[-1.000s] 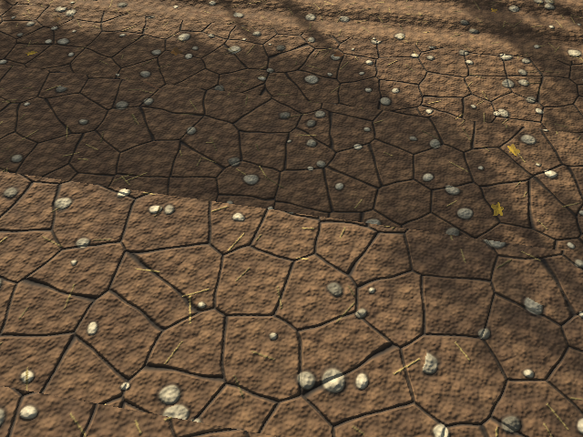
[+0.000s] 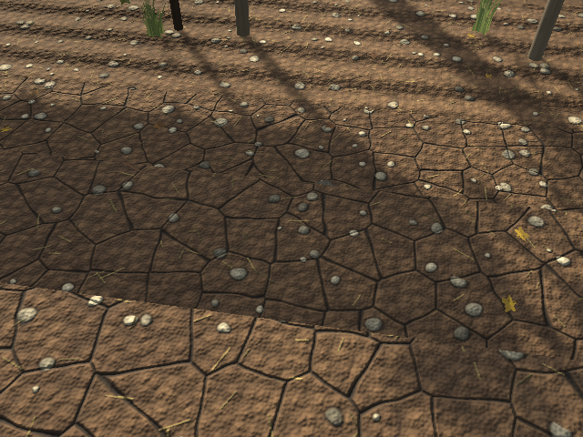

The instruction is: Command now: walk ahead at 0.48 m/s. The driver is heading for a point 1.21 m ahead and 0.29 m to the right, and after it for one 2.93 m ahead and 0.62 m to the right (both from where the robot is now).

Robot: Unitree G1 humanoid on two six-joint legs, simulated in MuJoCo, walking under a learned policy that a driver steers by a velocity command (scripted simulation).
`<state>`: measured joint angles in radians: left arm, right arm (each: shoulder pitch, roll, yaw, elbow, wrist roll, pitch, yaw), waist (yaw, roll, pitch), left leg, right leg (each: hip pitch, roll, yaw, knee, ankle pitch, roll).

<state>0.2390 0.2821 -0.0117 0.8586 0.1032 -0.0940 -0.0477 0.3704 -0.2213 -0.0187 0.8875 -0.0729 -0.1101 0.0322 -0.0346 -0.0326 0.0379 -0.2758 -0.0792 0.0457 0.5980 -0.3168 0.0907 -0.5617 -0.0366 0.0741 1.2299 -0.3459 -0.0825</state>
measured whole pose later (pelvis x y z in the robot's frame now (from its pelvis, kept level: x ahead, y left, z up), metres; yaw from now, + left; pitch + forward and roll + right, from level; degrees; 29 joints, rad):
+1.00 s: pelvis +0.56 -0.02 -0.17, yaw -2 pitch +0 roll +1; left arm 0.24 0.22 0.03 0.90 0.06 -0.07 -0.04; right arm 0.18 -0.25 -0.04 0.89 -0.03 -0.12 0.03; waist 0.01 -0.01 0.05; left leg -0.28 -0.05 0.10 0.31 -0.04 0.08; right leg -0.48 -0.11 0.00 0.95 -0.43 0.06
